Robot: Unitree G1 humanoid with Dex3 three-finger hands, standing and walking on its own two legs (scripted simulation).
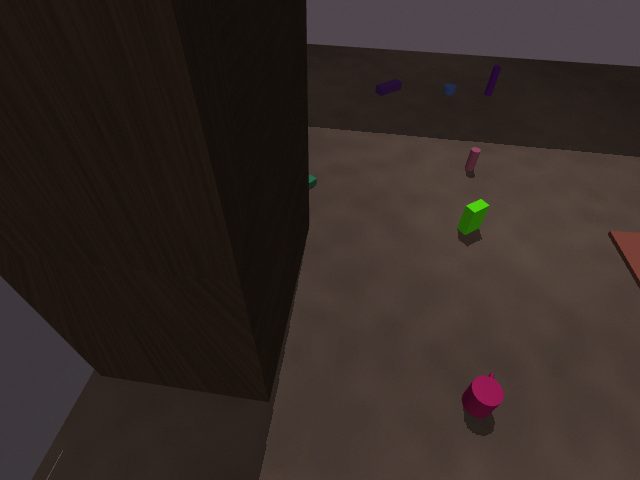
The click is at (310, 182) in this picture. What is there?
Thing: flat box
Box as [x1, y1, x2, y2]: [309, 174, 316, 187]
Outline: 309,174 309,187 316,183 316,179
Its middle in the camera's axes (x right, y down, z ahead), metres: -0.06 -0.28 +1.93
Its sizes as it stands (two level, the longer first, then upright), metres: 0.111 0.050 0.031
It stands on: the floor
